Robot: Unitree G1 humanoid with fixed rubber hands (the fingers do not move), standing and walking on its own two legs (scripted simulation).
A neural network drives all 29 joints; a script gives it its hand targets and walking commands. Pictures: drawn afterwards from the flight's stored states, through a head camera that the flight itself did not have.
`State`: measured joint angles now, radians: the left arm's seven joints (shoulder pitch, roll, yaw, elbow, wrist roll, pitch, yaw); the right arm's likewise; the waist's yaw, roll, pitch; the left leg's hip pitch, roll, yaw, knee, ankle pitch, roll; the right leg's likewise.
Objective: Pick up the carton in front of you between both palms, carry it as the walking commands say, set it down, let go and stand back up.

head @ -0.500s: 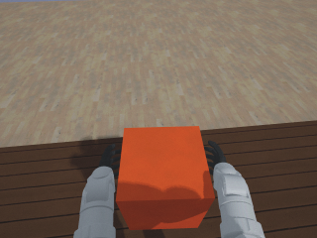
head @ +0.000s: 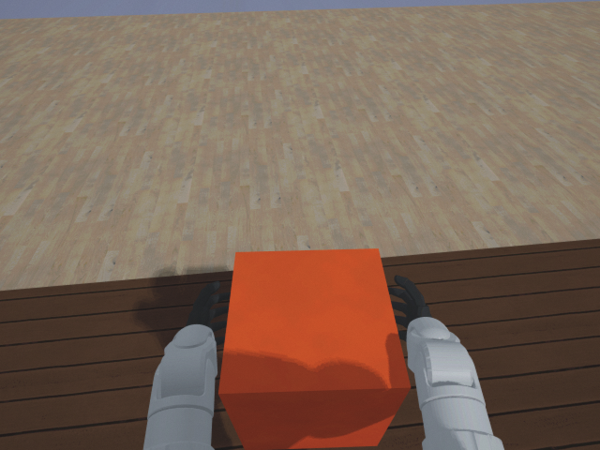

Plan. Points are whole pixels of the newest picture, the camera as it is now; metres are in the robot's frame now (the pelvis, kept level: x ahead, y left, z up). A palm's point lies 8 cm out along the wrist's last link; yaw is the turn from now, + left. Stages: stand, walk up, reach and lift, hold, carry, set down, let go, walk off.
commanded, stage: reach and lift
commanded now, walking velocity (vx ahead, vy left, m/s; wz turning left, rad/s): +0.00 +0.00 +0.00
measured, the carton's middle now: (309, 353) +0.29 +0.00 -0.04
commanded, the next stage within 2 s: hold in 0.12 s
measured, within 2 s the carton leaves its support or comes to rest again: neither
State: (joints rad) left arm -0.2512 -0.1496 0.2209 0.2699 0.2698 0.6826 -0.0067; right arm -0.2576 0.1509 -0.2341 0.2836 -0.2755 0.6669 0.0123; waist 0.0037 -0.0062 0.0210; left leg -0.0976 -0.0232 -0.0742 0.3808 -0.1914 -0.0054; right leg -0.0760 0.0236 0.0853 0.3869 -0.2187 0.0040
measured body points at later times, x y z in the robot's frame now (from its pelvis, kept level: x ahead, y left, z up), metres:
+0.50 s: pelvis -0.01 +0.00 +0.00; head -0.05 +0.00 +0.45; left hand +0.28 +0.15 +0.04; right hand +0.29 -0.15 +0.04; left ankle +0.02 +0.12 -0.74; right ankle +0.00 -0.12 -0.74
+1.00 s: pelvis +0.07 -0.01 +0.00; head +0.04 -0.01 +0.45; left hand +0.37 +0.13 +0.08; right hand +0.37 -0.17 +0.08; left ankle +0.09 +0.10 -0.73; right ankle +0.00 -0.12 -0.75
